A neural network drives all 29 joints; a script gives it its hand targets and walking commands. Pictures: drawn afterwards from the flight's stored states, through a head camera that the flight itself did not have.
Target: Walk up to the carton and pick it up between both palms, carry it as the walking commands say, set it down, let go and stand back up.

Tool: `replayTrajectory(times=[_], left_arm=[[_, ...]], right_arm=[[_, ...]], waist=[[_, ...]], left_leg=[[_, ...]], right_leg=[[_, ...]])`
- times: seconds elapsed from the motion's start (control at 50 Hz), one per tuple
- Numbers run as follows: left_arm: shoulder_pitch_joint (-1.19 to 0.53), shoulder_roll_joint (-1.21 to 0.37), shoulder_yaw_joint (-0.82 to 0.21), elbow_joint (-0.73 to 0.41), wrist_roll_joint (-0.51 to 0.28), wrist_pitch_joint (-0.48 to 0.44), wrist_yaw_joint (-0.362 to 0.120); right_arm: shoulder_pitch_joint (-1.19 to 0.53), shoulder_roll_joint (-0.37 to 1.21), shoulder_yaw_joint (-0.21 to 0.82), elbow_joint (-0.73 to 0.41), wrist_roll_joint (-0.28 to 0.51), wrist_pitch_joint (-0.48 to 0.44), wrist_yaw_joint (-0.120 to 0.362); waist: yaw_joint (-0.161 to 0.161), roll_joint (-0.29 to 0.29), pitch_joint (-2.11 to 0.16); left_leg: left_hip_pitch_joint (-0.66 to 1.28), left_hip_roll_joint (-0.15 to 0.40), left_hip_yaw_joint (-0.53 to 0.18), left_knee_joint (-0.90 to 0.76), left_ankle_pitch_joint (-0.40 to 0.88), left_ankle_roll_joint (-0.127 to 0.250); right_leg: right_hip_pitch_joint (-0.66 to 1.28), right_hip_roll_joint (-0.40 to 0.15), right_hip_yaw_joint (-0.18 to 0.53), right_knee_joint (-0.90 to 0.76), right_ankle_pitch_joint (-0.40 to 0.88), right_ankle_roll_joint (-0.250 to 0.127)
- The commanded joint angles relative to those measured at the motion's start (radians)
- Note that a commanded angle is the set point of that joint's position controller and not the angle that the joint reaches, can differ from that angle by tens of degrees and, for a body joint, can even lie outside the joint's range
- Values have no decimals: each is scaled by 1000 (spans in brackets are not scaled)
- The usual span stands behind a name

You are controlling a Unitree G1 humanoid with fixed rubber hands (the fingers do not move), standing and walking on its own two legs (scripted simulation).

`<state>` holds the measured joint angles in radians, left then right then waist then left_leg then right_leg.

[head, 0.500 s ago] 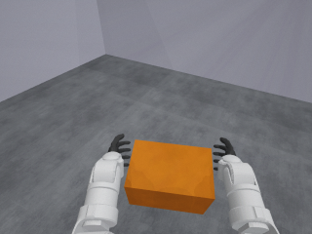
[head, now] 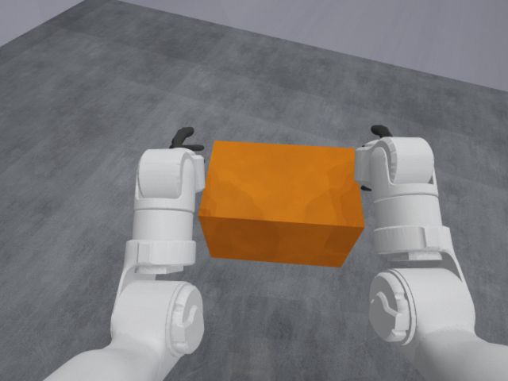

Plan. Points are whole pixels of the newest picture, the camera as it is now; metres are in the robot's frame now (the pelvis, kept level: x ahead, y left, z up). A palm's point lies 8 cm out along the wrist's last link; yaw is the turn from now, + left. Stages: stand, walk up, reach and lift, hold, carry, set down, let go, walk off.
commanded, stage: carry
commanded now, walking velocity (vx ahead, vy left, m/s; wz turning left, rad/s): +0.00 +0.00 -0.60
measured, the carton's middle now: (278, 205) +0.40 -0.01 +0.02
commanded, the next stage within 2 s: none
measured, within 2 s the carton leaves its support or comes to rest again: neither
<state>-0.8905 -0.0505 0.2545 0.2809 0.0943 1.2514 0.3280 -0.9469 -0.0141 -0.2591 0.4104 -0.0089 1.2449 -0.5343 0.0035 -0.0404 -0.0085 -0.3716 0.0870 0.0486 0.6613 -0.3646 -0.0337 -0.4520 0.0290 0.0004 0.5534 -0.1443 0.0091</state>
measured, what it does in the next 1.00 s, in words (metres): walks backwards, turning right: right foot, then left foot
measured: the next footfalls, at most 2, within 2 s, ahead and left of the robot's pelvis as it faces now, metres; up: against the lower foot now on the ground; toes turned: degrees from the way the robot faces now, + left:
right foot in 0.50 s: +0.00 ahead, -0.13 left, +0.00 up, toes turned -13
left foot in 0.88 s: -0.11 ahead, +0.12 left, +0.00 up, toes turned -20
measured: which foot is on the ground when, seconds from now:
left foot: down 0.00-0.50, up 0.52-0.86, down 0.88-1.00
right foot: down 0.00-0.20, up 0.22-0.48, down 0.50-0.88, up 0.90-1.00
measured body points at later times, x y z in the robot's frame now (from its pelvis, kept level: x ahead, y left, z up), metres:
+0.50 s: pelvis -0.05 +0.00 -0.01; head +0.05 +0.01 +0.43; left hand +0.40 +0.04 +0.11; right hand +0.32 -0.25 +0.10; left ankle -0.02 +0.11 -0.73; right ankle -0.03 -0.12 -0.73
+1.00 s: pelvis -0.13 +0.04 +0.00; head -0.05 +0.02 +0.44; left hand +0.32 -0.02 +0.13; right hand +0.17 -0.28 +0.11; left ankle -0.10 +0.14 -0.73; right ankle -0.11 -0.09 -0.69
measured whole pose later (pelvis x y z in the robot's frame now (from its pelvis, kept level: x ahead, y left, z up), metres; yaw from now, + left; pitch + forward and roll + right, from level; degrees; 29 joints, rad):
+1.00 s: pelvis -0.13 +0.04 +0.00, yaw -25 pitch +3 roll +0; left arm -1.04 -0.08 0.34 0.32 0.15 1.18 0.33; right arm -0.99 0.01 -0.36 0.41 -0.02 1.26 -0.59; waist 0.00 -0.03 0.12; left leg -0.31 0.04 0.13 0.59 -0.33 0.03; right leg -0.59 0.08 0.09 0.85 -0.29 0.00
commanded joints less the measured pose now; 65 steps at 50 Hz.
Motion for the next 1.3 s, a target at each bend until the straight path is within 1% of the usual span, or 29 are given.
replayTrajectory(times=[0.0, 0.02, 0.1, 0.14, 0.18, 0.2, 0.22, 0.26, 0.4, 0.44, 0.46, 0.5, 0.52, 0.54, 0.58, 0.66, 0.7, 0.8, 0.86, 0.88, 0.9, 0.92, 0.96, 1.04, 1.1, 1.12, 1.16, 1.24, 1.28], left_arm=[[-931, -1088, -457, -148, -516, -36, -427], [-862, -1072, -431, -104, -501, -31, -429], [-888, -1132, -399, -130, -489, -16, -421], [-908, -1100, -389, -121, -477, -35, -424], [-976, -1118, -408, -141, -507, -26, -415], [-936, -1125, -414, -106, -503, -17, -414], [-801, -1190, -401, -30, -487, -1, -416], [-852, -1162, -380, -111, -505, -11, -413], [-834, -1147, -366, -39, -499, 20, -409], [-896, -1163, -385, -49, -503, 18, -427], [-893, -1131, -356, -24, -492, 11, -428], [-832, -1158, -328, 62, -480, 6, -439], [-757, -1161, -306, 116, -452, -3, -440], [-717, -1156, -308, 60, -453, -1, -448], [-948, -1129, -338, 11, -496, -23, -447], [-916, -1093, -288, 100, -449, -30, -446], [-840, -1111, -284, 152, -438, -17, -449], [-574, -1127, -221, 303, -370, -16, -456], [-630, -1086, -243, 268, -371, -36, -446], [-695, -1084, -238, 215, -367, -43, -445], [-798, -1103, -275, 151, -389, -51, -437], [-767, -1108, -279, 196, -395, -46, -433], [-674, -1106, -305, 180, -412, -36, -439], [-764, -1101, -340, 109, -446, -36, -434], [-779, -1117, -332, 169, -427, -48, -446], [-706, -1110, -342, 235, -413, -47, -444], [-649, -1084, -330, 225, -391, -56, -445], [-673, -1110, -310, 188, -393, -58, -447], [-601, -1074, -282, 203, -348, -65, -445]], right_arm=[[-745, 1147, 273, -41, 398, -14, 677], [-785, 1147, 321, -66, 421, -11, 671], [-778, 1175, 300, -101, 422, -7, 676], [-935, 1165, 355, -182, 469, -27, 674], [-1042, 1121, 337, -243, 480, -29, 672], [-955, 1115, 303, -175, 454, -26, 672], [-912, 1081, 292, -239, 423, -29, 663], [-950, 1085, 279, -261, 442, -20, 664], [-930, 1054, 232, -236, 395, 1, 666], [-889, 1093, 247, -169, 388, -2, 670], [-955, 1092, 269, -181, 412, -6, 665], [-928, 1122, 292, -160, 386, -6, 653], [-1028, 1127, 319, -223, 415, -12, 646], [-923, 1124, 311, -218, 397, -14, 643], [-1076, 1111, 332, -223, 440, -44, 645], [-1168, 1100, 320, -198, 445, -46, 633], [-1076, 1105, 270, -141, 419, -37, 639], [-1005, 1046, 246, -171, 385, -42, 639], [-981, 1013, 213, -147, 388, -60, 658], [-1066, 1045, 236, -173, 398, -63, 663], [-1115, 1000, 259, -231, 390, -73, 662], [-1121, 1024, 280, -223, 413, -58, 657], [-1071, 1008, 287, -250, 414, -50, 662], [-974, 1036, 230, -122, 387, -37, 666], [-1005, 1052, 250, -109, 371, -52, 668], [-933, 1026, 265, -83, 358, -47, 670], [-952, 1029, 275, -81, 373, -50, 671], [-897, 1113, 256, -75, 395, -60, 690], [-912, 1074, 256, -83, 396, -60, 698]], waist=[[14, -120, -545], [17, -183, -579], [6, -87, -523], [4, -163, -539], [-21, 49, -560], [-24, 322, -599], [-26, 312, -603], [-27, 190, -586], [-36, 310, -557], [-12, 285, -582], [6, 175, -620], [11, -191, -652], [17, -268, -710], [16, -135, -707], [13, -106, -660], [12, -203, -614], [12, -102, -623], [5, -245, -606], [-36, -4, -553], [-33, 243, -529], [-26, 241, -509], [-24, 127, -553], [-26, 124, -540], [-30, 302, -565], [-12, 117, -658], [1, -54, -656], [21, -141, -681], [9, -80, -623], [-11, -160, -636]], left_leg=[[-146, -24, 72, 209, -51, -75], [-208, -49, 26, 260, -210, -75], [-63, -48, -11, 37, -46, -61], [135, -52, 12, -99, 72, -36], [528, 171, -92, -274, 510, 53], [620, 366, -194, -173, 892, 156], [574, 400, -152, -127, 1044, 221], [649, 331, -63, -58, 1176, 168], [550, 233, 104, 4, 1102, 61], [463, 222, 120, 105, 940, 5], [351, 168, 132, 192, 842, -23], [-111, 46, 79, 322, -81, -51], [-229, -43, 19, 326, -247, -64], [-263, -54, -31, 381, -249, -76], [-245, -31, -80, 395, -205, -66], [-172, -64, -75, 218, -134, -62], [-130, -79, -78, 173, -86, -54], [153, -108, -7, -49, -97, -31], [630, 107, -86, -367, 63, 76], [487, 378, -254, -309, 376, 206], [354, 418, -173, -240, 610, 229], [472, 339, -94, -115, 895, 216], [580, 256, -57, -32, 1001, 145], [679, 143, 66, 52, 1090, 71], [349, 59, 79, 107, 599, 13], [163, 16, 80, 156, 285, -17], [-84, -93, 2, 156, -163, -25], [-10, -64, -39, -59, -62, 5], [222, -78, 35, -128, 68, 16]], right_leg=[[594, -198, 262, 64, 1081, -118], [651, -254, 344, 73, 1282, -148], [479, -197, 330, 17, 896, -121], [309, -174, 320, -15, 706, -87], [-57, -35, 93, 165, 89, -13], [-225, 38, -23, 376, -302, 14], [-195, -14, -34, 513, -350, 2], [-262, -32, -36, 480, -329, 8], [-62, 40, -146, 171, -123, 34], [92, 10, -54, -41, 39, 9], [239, -10, -4, -91, 238, -1], [600, -196, 279, 62, 1096, -91], [742, -254, 438, 70, 1302, -159], [775, -275, 471, 63, 1288, -169], [674, -247, 439, 36, 1069, -155], [619, -197, 449, -42, 876, -145], [571, -208, 453, -91, 686, -146], [340, -150, 404, -131, 417, -108], [-130, 3, 122, -10, -107, 40], [-138, 66, 2, 330, -278, 32], [-115, -65, 49, 433, -281, -2], [-153, -28, 44, 452, -269, -27], [-219, -35, 49, 338, -217, -26], [-158, 39, -36, 4, -27, -14], [239, -61, 96, -67, 519, -41], [399, -145, 192, -12, 894, -77], [597, -244, 407, -14, 1099, -195], [492, -160, 269, -64, 611, -178], [279, -109, 202, -125, 261, -130]])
